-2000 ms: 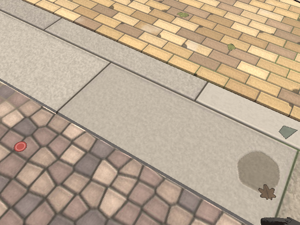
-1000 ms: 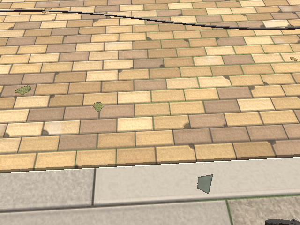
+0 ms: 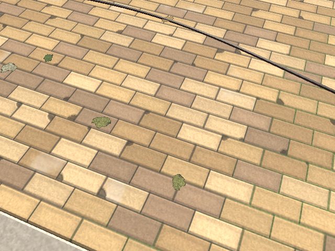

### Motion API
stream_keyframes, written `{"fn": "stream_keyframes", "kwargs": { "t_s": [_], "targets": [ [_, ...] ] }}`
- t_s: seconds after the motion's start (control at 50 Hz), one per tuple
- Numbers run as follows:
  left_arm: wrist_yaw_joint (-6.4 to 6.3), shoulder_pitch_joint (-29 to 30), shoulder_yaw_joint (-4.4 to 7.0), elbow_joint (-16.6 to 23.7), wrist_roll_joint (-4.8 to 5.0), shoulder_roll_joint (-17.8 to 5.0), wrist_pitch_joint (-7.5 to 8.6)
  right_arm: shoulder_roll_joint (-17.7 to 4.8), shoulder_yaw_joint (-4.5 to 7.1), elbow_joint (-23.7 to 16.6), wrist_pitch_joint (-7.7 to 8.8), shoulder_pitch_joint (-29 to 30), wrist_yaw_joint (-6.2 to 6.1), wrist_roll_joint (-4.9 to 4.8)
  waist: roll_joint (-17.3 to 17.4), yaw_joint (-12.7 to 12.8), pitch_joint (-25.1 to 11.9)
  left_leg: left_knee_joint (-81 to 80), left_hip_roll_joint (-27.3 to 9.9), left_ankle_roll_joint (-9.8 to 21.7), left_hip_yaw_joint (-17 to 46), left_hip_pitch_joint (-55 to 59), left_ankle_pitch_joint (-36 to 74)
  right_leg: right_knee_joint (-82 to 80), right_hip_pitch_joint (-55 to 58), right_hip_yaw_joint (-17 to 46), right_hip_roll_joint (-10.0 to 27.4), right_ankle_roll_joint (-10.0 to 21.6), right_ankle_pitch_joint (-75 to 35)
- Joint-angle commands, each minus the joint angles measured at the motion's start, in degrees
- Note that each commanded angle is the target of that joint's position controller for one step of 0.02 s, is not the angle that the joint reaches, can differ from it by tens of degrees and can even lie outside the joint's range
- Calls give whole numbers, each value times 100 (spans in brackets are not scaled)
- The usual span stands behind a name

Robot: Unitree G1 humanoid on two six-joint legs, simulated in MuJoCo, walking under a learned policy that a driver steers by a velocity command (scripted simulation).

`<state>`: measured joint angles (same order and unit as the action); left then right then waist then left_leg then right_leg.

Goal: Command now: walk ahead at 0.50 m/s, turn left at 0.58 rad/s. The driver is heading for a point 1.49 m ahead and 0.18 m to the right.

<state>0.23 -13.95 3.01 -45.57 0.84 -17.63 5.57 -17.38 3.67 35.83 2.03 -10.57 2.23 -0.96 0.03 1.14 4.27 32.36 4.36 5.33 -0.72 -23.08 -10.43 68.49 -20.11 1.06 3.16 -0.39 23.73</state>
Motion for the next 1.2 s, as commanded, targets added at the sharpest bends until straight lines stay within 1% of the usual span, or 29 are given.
{"fn": "stream_keyframes", "kwargs": {
  "t_s": [0.02, 0.08, 0.12, 0.16, 0.24, 0.3, 0.32, 0.34, 0.36, 0.38, 0.4, 0.42, 0.48, 0.58, 0.7, 0.72, 0.74, 0.76, 0.78, 0.8, 0.84, 0.92, 0.98, 1.08, 1.12, 1.14, 1.16, 1.18, 1.2],
  "targets": [
    [-22, 114, 192, 544, -117, -797, 146, -679, 196, -386, 133, -238, -70, 94, 223, -51, -750, -1794, -1483, 1131, 2348, 1789, 870, -287, -1684, 425, 396, -23, -598],
    [-71, 128, 159, 554, -216, -602, -22, -847, 246, -311, 155, -182, -168, 108, 184, 78, -607, -1731, -1316, 1173, 1686, 1035, 3102, -880, -1329, 206, 220, -350, -818],
    [-93, 459, 94, 653, -233, -427, -60, -955, 287, -210, 87, -271, -263, 71, 247, 3, -580, -1547, -1031, 964, 1277, 748, 3568, -1676, -1164, 98, 8, -468, -1399],
    [-58, 830, 32, 725, -200, -296, -66, -961, 300, -127, -25, -393, -338, 11, 423, -158, -702, -1347, -777, 689, 1119, 630, 3282, -2579, -781, 60, -251, -467, -2194],
    [52, 1214, 56, 822, -112, -427, -77, -902, 290, 30, -165, -631, -417, -5, 600, -333, -854, -1002, -971, 471, 1648, 1058, 2316, -3549, -505, 263, -452, -374, -2705],
    [85, 950, 154, 770, -177, -627, -6, -712, 229, 48, -168, -503, -451, 45, 729, -162, -862, -357, -1121, 352, 2088, 1501, 2164, -4010, -259, 363, -351, -87, -2485],
    [73, 727, 168, 716, -231, -630, 42, -588, 186, 27, -163, -388, -447, 40, 656, 3, -914, 47, -896, 200, 2012, 1467, 2025, -4463, 190, 277, -269, 65, -3066],
    [44, 521, 179, 740, -347, -838, 84, -301, 84, -17, -126, -556, -434, 139, 151, -9, -1395, 859, -508, -51, 1692, 1268, 1271, -4412, 1116, 793, 413, 341, -4917],
    [28, 478, 146, 732, -490, -916, 39, -62, -4, 145, -104, -1569, -430, 143, -1057, -426, -1907, 2109, 144, -453, 1301, 200, -1831, -4164, 2498, 2208, 1556, 1368, -6725],
    [81, 315, 29, 546, -312, -380, -23, -315, -6, 304, -152, -1961, -405, 146, -1360, -465, -2232, 2642, -44, -733, 1330, -35, -2962, -4401, 2464, 3272, 1961, 1875, -5485],
    [143, 523, -52, 590, -150, -190, -67, -651, 84, 335, -253, -1600, -402, 111, -904, -362, -1754, 2799, -297, -899, 1207, -239, -2851, -4621, 2101, 3158, 1653, 1728, -3975],
    [187, 625, -48, 566, -115, -228, -145, -720, 126, 320, -361, -1088, -431, 116, -626, -241, -1425, 2814, -365, -1004, 1022, -399, -2594, -4763, 1811, 2895, 1330, 1474, -2838],
    [151, 1032, 107, 669, -105, -744, -346, -640, 159, 228, -499, -535, -474, 118, -765, -263, -671, 1835, -411, -1040, 674, -117, -2118, -5178, 733, 2330, 736, 1078, -1423],
    [-6, 862, 248, 705, -28, -842, -498, -407, 135, 383, -371, -458, -545, 89, -903, -126, -995, 1016, -206, -941, 571, 381, -1431, -5254, 797, 2282, 561, 1166, -1330],
    [-165, 951, 314, 747, 81, -807, -734, -364, 156, 485, -160, -554, -407, 75, -898, -293, -916, -657, -142, -650, 416, 1223, -337, -5073, 338, 2428, 303, 932, -817],
    [-190, 856, 291, 744, 92, -723, -761, -524, 203, 496, -132, -639, -399, 105, -728, -317, -916, -1018, -444, -484, 575, 1660, -166, -4835, -37, 2280, 113, 714, -541],
    [-189, 925, 239, 862, 71, -519, -747, -992, 310, 477, -137, -729, -427, 239, 215, -277, -769, -1447, -1413, -6, 1550, 1856, -496, -3970, -799, 1623, -337, 376, -74],
    [-167, 944, 250, 964, 69, -517, -689, -1221, 364, 416, -148, -457, -422, 379, 1502, -193, -520, -1875, -2342, 710, 2670, 1407, 170, -2629, -1261, 568, -1069, 99, 683],
    [-150, 652, 372, 836, -19, -846, -646, -940, 270, 229, -105, -59, -438, 450, 1223, -95, -533, -1777, -2633, 964, 2671, 1209, 933, -1360, -1216, 692, -765, -80, 928],
    [-133, 354, 445, 644, 23, -947, -670, -694, 196, 134, -77, 263, -473, 369, 827, 80, -563, -1595, -2355, 781, 2134, 1254, 1369, -792, -1195, 724, -734, -150, 688],
    [-170, 124, 424, 479, 13, -766, -793, -569, 146, 114, -51, 440, -489, 158, 630, 85, -510, -1323, -2003, 518, 1423, 1635, 1944, -197, -1521, 650, -641, -362, 200],
    [-84, 737, 277, 855, 96, -481, -834, -678, 180, 257, -178, -12, -526, 164, 838, -310, -488, -1249, -1896, 655, 830, 2243, 2459, -907, -1723, 216, -387, -634, -185],
    [22, 923, 196, 1079, 74, -401, -841, -911, 265, 271, -259, -30, -508, 154, 957, -422, -615, -1213, -2035, 699, 610, 2246, 2489, -1786, -1144, -56, -196, -610, -99],
    [120, 710, 265, 1182, 59, -561, -920, -1104, 349, 319, -244, 119, -377, -10, 1052, -286, -665, -865, -2190, 555, 324, 1981, 2544, -3199, -152, -504, -299, -255, -447],
    [98, 271, 352, 1062, 30, -664, -932, -947, 319, 430, -185, 44, -352, -102, 768, -30, -771, -143, -1953, 81, -73, 1513, 1965, -4467, 881, -487, -465, 108, -1648],
    [18, -48, 501, 1042, 46, -1113, -921, -724, 262, 476, -144, -212, -332, 53, -191, -6, -1046, 1006, -1555, -445, -564, 520, 720, -4655, 2069, 499, 133, 442, -3439],
    [-44, -74, 616, 1186, -52, -1812, -873, -331, 102, 98, -117, 27, -329, 351, -1835, -70, -1102, 2555, -625, -1015, -671, -1312, -2740, -4540, 2724, 2747, 1737, 1654, -5492],
    [23, -275, 514, 1181, -196, -1421, -726, -599, 178, 39, -115, 539, -371, 253, -1052, 419, -1511, 3539, -526, -1026, 320, -1419, -3110, -4699, 2419, 2914, 1959, 2260, -5111],
    [33, -2, 444, 1155, -192, -1254, -617, -718, 223, 29, -148, 597, -383, 100, -793, 240, -1189, 3769, -640, -950, 470, -1495, -2681, -4772, 2139, 2368, 1640, 2031, -4571]
  ]
}}
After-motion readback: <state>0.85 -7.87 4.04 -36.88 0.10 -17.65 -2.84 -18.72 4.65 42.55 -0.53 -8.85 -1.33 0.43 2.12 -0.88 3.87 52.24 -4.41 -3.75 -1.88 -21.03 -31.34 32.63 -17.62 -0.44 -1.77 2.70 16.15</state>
